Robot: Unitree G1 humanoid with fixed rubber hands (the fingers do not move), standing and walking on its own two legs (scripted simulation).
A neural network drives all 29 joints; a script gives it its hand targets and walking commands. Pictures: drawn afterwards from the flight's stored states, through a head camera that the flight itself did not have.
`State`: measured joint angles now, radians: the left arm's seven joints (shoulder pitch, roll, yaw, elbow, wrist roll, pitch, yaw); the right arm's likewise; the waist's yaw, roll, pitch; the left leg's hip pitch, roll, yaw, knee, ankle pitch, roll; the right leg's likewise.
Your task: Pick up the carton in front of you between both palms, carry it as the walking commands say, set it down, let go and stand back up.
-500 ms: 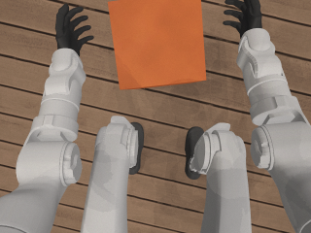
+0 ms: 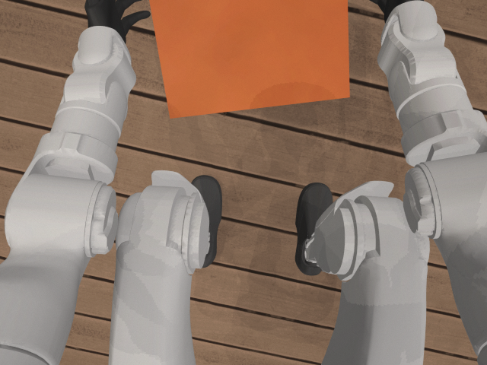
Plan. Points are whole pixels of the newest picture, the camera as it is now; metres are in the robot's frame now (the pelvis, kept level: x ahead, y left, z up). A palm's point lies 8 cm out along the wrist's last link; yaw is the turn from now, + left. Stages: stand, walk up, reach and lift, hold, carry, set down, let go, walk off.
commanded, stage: reach and lift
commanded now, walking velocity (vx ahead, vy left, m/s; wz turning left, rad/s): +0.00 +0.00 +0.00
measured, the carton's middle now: (250, 38) +0.51 +0.03 -0.24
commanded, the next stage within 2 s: none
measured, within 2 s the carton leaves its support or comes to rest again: leaves its support in 0.62 s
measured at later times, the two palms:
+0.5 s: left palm (128, 22) +0.50 +0.18 -0.17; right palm (371, 2) +0.54 -0.12 -0.17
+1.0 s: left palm (39, 10) +0.47 +0.18 +0.00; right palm out of the picture +0.50 -0.12 +0.00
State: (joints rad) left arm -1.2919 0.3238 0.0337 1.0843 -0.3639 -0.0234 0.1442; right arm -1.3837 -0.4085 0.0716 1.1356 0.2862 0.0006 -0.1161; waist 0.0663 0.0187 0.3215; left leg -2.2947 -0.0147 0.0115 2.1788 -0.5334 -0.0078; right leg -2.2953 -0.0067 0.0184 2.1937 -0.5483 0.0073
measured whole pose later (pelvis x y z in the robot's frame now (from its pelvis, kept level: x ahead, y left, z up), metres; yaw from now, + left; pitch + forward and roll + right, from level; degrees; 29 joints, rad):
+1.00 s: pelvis +0.00 -0.01 +0.07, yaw +1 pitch +40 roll +1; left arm -1.02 0.04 0.46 0.80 0.09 0.27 0.10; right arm -1.11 -0.07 -0.35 0.91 -0.13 0.26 -0.09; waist 0.05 -0.02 -0.11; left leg -2.14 -0.05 -0.03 1.95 -0.51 -0.04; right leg -2.13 0.07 0.03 1.97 -0.53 0.02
